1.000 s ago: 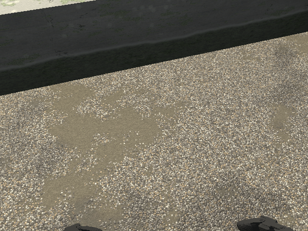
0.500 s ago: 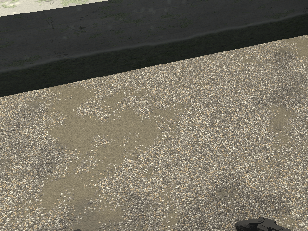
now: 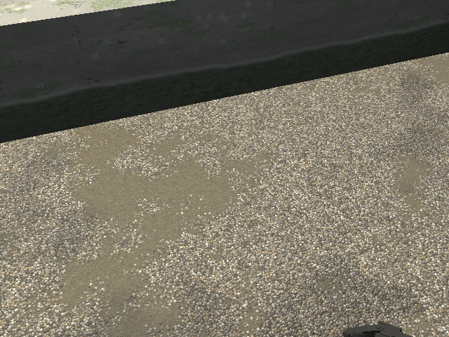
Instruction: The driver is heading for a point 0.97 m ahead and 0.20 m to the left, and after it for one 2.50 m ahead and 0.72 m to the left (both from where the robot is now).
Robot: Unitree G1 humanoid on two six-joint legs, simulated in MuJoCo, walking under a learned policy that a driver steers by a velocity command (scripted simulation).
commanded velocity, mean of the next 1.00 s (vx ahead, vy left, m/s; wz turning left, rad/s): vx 0.50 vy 0.00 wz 0.00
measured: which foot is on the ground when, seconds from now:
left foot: down 0.00-1.00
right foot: down 0.00-1.00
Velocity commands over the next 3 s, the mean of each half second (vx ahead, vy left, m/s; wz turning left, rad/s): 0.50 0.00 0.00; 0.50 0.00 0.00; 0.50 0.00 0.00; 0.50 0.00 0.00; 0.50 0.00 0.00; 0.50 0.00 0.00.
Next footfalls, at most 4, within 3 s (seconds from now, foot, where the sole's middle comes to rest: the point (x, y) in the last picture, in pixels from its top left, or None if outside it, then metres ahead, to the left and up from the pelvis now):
none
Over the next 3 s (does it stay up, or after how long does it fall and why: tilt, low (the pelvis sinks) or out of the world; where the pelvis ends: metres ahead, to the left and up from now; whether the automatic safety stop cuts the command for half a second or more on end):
stays up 0.00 -0.01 0.00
